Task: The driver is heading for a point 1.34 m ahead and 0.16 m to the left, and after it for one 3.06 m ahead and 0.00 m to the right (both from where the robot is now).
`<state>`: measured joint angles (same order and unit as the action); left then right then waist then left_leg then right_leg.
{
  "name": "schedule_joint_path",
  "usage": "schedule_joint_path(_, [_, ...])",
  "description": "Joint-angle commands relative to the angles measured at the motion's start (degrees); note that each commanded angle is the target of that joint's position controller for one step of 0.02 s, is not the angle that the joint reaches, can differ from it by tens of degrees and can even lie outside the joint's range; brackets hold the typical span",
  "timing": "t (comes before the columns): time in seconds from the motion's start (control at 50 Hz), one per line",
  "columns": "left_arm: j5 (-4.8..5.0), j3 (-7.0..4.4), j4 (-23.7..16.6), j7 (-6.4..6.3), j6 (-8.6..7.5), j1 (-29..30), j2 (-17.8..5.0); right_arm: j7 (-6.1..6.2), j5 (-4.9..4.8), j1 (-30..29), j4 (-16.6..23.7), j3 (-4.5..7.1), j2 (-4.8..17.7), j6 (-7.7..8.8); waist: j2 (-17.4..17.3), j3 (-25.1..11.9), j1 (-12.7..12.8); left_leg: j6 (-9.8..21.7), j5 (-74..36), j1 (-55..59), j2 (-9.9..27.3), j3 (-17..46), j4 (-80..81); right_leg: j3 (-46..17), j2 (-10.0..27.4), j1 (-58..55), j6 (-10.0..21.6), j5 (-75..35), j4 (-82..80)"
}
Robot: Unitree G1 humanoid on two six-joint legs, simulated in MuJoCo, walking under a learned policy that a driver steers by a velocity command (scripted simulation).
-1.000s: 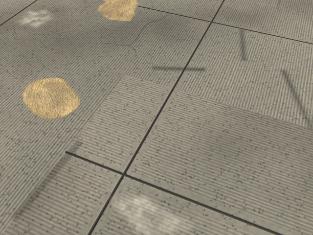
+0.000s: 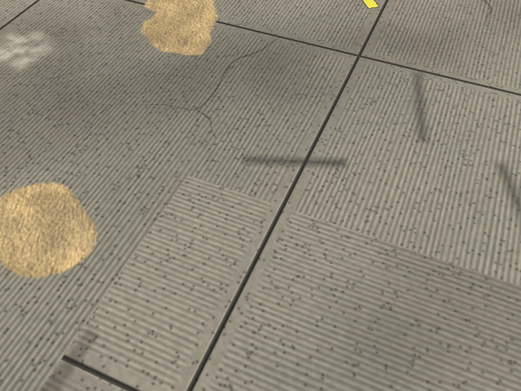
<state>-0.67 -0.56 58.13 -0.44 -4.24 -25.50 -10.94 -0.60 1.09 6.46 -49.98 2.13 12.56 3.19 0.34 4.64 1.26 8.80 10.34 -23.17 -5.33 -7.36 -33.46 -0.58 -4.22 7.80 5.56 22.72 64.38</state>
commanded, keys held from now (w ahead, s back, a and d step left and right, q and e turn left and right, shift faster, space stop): w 0.72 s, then w+q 0.28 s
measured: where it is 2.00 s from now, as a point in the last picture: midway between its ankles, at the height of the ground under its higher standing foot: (235, 188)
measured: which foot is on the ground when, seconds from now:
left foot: down 0.00-0.48, up 0.50-1.00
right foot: up 0.00-0.46, down 0.48-1.00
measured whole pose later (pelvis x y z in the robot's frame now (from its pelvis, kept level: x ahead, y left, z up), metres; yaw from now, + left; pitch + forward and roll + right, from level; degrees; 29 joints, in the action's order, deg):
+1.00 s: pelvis +0.54 -0.04 +0.01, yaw +7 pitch +0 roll -1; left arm -1.5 -1.2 61.3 -1.4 -5.9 -26.5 -10.0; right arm -2.1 1.4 1.7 -50.7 1.1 10.5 2.3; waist -0.8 3.3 2.8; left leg 6.7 4.9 -31.5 1.0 -5.7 -35.4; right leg 10.1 -3.6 -8.1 2.9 20.2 11.3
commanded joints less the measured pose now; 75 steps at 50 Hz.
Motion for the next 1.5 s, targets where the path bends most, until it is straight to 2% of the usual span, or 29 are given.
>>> schedule_joint_path(0.02, [-0.72, -1.87, -5.6, 0.65, -0.92, 2.7, -7.5, -0.25, -0.56, 8.2, -1.4, 1.53, 4.4, 0.61, 1.4, -0.9, -2.3, 9.9, 11.8, 17.2, 22.3, 33.1, 24.3, -3.2, 6.1, 25.9, 1.0, -5.0, 11.7])
schedule_joint_path(0.06, [-1.53, -1.41, -5.1, 1.26, 0.56, 1.5, -4.6, 0.14, -0.28, 9.5, -3.4, 0.57, 2.4, 1.89, 0.7, -0.1, 0.7, 6.9, 2.6, 9.9, 18.5, 24.7, 25.8, -3.2, 8.4, 19.9, -0.2, -5.9, 6.0])
schedule_joint_path(0.12, [-1.51, -1.29, -6.1, 1.84, 1.64, 4.3, -3.4, 0.12, -0.58, 13.5, -5.9, 0.74, 4.2, 3.22, -1.2, 0.5, 1.3, 6.2, -4.8, 8.7, 16.2, 18.2, 27.7, -0.9, 9.8, 21.7, -1.8, -9.5, 0.4])
schedule_joint_path(0.28, [-0.53, -0.84, -11.9, 2.29, 1.81, 23.9, -3.4, 0.37, -0.80, 22.9, -8.9, 0.05, 4.7, 2.97, -3.3, 1.6, -4.2, 1.3, -18.6, 19.0, 13.2, 11.3, 27.0, 4.1, 9.3, 29.0, -4.1, -25.3, -21.9])
schedule_joint_path(0.38, [-0.53, -0.80, -14.2, 2.17, 1.30, 30.8, -3.9, 1.28, 0.28, 26.5, -10.6, -0.12, 5.4, 2.50, -4.2, 2.1, -5.9, 2.6, -27.3, 29.7, 16.3, 11.7, 22.6, 4.9, 7.0, 30.3, -2.6, -20.6, -29.1])
schedule_joint_path(0.44, [-0.58, -1.48, -13.2, 1.67, 0.50, 25.8, -5.1, 1.80, 0.47, 23.9, -10.8, 0.16, 6.6, 2.38, -5.1, -0.1, -2.2, 1.5, -43.5, 31.0, 17.4, 10.3, 15.1, 5.9, 3.8, 20.5, 0.2, -13.5, -33.5])
schedule_joint_path(0.46, [-0.66, -2.13, -10.9, 1.22, 0.10, 18.9, -6.1, 1.77, 0.36, 23.0, -10.9, 0.27, 7.1, 2.26, -5.1, -3.6, 0.7, 0.8, -49.1, 30.2, 16.6, 9.5, 7.7, 6.5, 1.9, 12.3, 1.5, -13.0, -35.8])
schedule_joint_path(0.48, [-1.27, -3.07, -7.4, 0.61, -0.50, 8.6, -7.9, 1.64, -0.05, 21.9, -10.6, 0.16, 7.1, 2.22, -3.7, -8.8, 5.1, -0.4, -45.1, 24.6, 14.6, 7.6, -3.3, 5.4, 2.6, -1.2, 3.4, -15.7, -38.5])
schedule_joint_path(0.5, [-2.79, -4.50, -5.4, -0.12, -0.91, -2.1, -12.8, 1.50, -0.62, 21.3, -8.4, -0.49, 5.2, 2.47, 1.4, -16.5, 8.5, -1.3, -24.6, 12.0, 11.7, 5.6, -20.4, -8.5, 15.6, -16.8, 6.6, -11.2, -38.4])
schedule_joint_path(0.52, [-2.81, -5.53, -4.9, 0.26, -0.42, -3.4, -16.6, 0.93, -2.59, 28.7, -8.5, -1.20, -0.1, 2.31, 14.0, -22.9, 4.9, -3.7, 19.3, -8.1, 0.8, 4.0, -40.5, -35.9, 30.2, -29.7, 15.5, -10.0, -44.5])
schedule_joint_path(0.54, [-0.58, -5.00, -5.1, 0.87, 0.17, 0.6, -12.7, 1.22, -0.92, 23.9, -8.7, 0.43, 6.2, 2.11, 3.7, -17.3, 4.4, -2.7, 16.8, -13.2, 3.9, 10.9, -43.6, -35.2, 26.6, -24.2, 13.5, -6.7, -47.6])
schedule_joint_path(0.56, [-0.06, -4.13, -5.8, 1.10, -0.02, 6.7, -9.9, 0.93, -0.76, 18.8, -6.7, 0.62, 5.8, 2.43, 2.9, -9.2, 2.0, -2.6, 10.8, -14.1, 6.2, 10.8, -41.2, -25.9, 24.5, -15.6, 11.5, -9.7, -49.4])
schedule_joint_path(0.58, [-0.29, -3.52, -5.8, 1.34, -0.50, 9.6, -7.2, 0.77, -0.64, 16.4, -6.2, 0.52, 4.7, 2.54, 0.8, -5.6, 0.6, -2.8, 7.5, -12.1, 7.9, 10.4, -38.4, -20.3, 22.0, -9.0, 9.9, -16.2, -51.4])
schedule_joint_path(0.62, [-0.19, -2.45, -4.2, 0.99, -1.16, 9.6, -3.9, 0.08, 0.74, 16.9, -6.4, 0.40, 2.5, 1.07, 2.1, -3.6, -2.5, -4.0, 5.7, -7.2, 9.8, 9.9, -33.9, -12.3, 17.7, -1.8, 6.9, -22.1, -53.5])
schedule_joint_path(0.72, [0.17, -2.57, -0.8, 0.67, -2.29, 3.0, -6.1, -1.10, 1.13, 10.2, -3.9, 0.51, 1.6, -0.79, 2.7, -0.9, -3.2, -6.2, -0.4, -11.7, 11.0, 6.9, -27.2, -6.0, 15.3, 0.2, 6.5, -28.1, -56.9])
schedule_joint_path(0.78, [-0.17, -2.25, -0.1, 0.58, -2.26, 0.5, -5.9, -1.29, 0.31, 3.0, -1.6, 0.23, 1.8, -0.93, 2.9, 0.8, -1.6, -6.5, -6.5, -14.8, 10.9, 6.4, -19.6, -2.0, 14.4, -1.3, 5.0, -29.9, -58.1])
schedule_joint_path(0.84, [-0.26, -1.96, 0.7, 0.20, -2.50, -1.9, -5.7, -1.44, -0.18, -2.7, 0.2, -0.40, 0.9, -0.70, 3.2, 1.6, -0.1, -5.7, -11.3, -13.5, 9.2, 5.5, -11.1, 1.7, 14.4, -3.3, 3.5, -32.5, -58.5])
schedule_joint_path(0.94, [-0.79, -1.88, 2.3, -0.97, -2.16, -5.1, -6.1, -1.56, 0.24, -8.6, 2.7, -0.58, 1.3, -0.36, 2.9, 2.8, 1.1, -2.9, -8.4, -13.4, 7.6, 2.5, -3.2, 5.7, 17.4, -12.6, 3.1, -39.7, -55.3])
schedule_joint_path(1.0, [-0.90, -2.34, 2.2, -1.75, -1.67, -3.4, -8.1, -1.17, 0.55, -4.7, 2.2, 0.23, 2.4, -0.08, 4.2, -0.5, -1.5, 0.2, -0.4, -5.8, 3.4, -1.0, -0.8, 8.8, 18.3, -16.1, 2.3, -62.0, -44.6])
schedule_joint_path(1.04, [-0.82, -2.78, 1.6, -1.78, -0.77, -2.1, -9.6, -0.73, 0.87, 7.9, -1.7, 1.73, 4.4, 0.48, 4.1, -7.4, -6.6, 3.3, 0.7, 8.8, -0.2, -1.7, 3.9, 10.9, 17.5, -13.2, 1.3, -65.6, -25.8])
schedule_joint_path(1.06, [-0.50, -2.66, -0.2, -1.60, -0.79, -0.6, -9.6, -0.29, 1.87, 16.9, -3.9, 3.34, 8.4, 0.68, 1.6, -12.3, -10.6, 6.6, 2.9, 22.9, 5.8, 7.8, 5.8, 11.5, 16.2, -1.5, -0.1, -51.8, -10.4])
schedule_joint_path(1.08, [0.63, -1.83, -3.7, -0.31, -1.23, -2.7, -4.5, 0.37, 1.97, 19.3, -3.1, 5.10, 14.5, 0.27, -11.6, -18.1, -8.1, 15.8, 3.1, 40.0, 23.4, 37.6, 9.4, 12.1, 5.1, 22.8, -3.2, -6.4, 13.5])
schedule_joint_path(1.1, [-0.07, -2.85, -5.2, -0.01, -1.81, 2.5, -8.3, -0.06, -0.25, 18.7, -3.5, 4.97, 13.9, -0.57, -6.6, -19.5, -8.3, 17.3, 1.4, 41.2, 25.3, 49.5, 16.4, 0.2, 1.9, 31.4, -3.1, 5.3, 19.9])
schedule_joint_path(1.12, [0.07, -2.83, -7.4, 0.30, -2.56, 7.4, -8.2, 0.10, -0.74, 14.2, -3.2, 4.67, 12.6, -0.77, -4.1, -10.5, -6.3, 15.0, -0.4, 34.3, 23.6, 39.9, 17.5, -1.8, 6.0, 35.8, -2.6, -0.3, 17.1])
schedule_joint_path(1.16, [-0.38, -2.85, -7.6, 0.18, -2.57, 8.7, -7.4, 0.27, -0.66, 9.4, -2.4, 3.54, 7.7, -0.35, 2.1, -3.8, -2.1, 10.2, -11.1, 20.8, 18.6, 30.1, 19.8, -1.5, 9.3, 29.9, -3.5, -5.2, 7.9])
schedule_joint_path(1.2, [-1.91, -2.68, -8.0, 0.44, -0.16, 7.3, -6.0, 0.61, -1.10, 8.7, -2.4, 2.80, 6.1, 0.48, 0.5, -4.1, 0.5, 8.3, -16.3, 14.9, 14.7, 24.7, 20.8, -1.4, 10.2, 24.2, -5.3, -5.1, 2.6])
schedule_joint_path(1.26, [-2.15, -2.63, -10.1, 0.95, 1.72, 10.7, -5.5, 0.65, -1.25, 11.7, -2.7, 3.35, 8.8, 1.25, -1.1, -3.6, 0.4, 7.7, -18.2, 12.4, 12.1, 22.4, 22.0, 0.3, 10.1, 25.3, -7.4, -8.6, -3.4])
schedule_joint_path(1.38, [-1.63, -2.54, -15.8, 1.31, 2.19, 24.9, -6.8, 0.66, -1.05, 19.5, -2.7, 3.37, 9.0, 0.64, -3.5, -2.1, -4.7, 4.2, -18.0, 18.9, 11.2, 25.0, 21.7, 0.2, 9.0, 32.9, -8.6, -20.2, -16.9])
schedule_joint_path(1.5, [-1.16, -1.37, -19.6, 2.10, 1.13, 33.1, -6.3, 1.60, -0.19, 24.3, -3.4, 2.79, 8.3, 0.74, -4.6, -1.1, -7.6, 3.6, -26.3, 27.0, 12.6, 25.2, 18.5, 1.8, 6.4, 31.8, -6.3, -21.8, -28.1])
Velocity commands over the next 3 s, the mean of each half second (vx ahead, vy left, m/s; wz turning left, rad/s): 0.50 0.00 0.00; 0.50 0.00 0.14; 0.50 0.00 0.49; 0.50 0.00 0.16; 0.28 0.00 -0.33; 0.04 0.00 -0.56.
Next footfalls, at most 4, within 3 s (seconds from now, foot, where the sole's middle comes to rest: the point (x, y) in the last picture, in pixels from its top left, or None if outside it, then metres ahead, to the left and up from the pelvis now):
0.48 right None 0.44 -0.12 -0.75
1.06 left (260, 292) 0.72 0.06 -0.75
1.62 right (276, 192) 1.07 0.01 -0.75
2.14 left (189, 157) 1.22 0.31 -0.75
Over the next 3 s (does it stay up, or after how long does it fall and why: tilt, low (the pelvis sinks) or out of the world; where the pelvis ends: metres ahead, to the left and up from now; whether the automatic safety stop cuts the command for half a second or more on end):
stays up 1.21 0.19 0.02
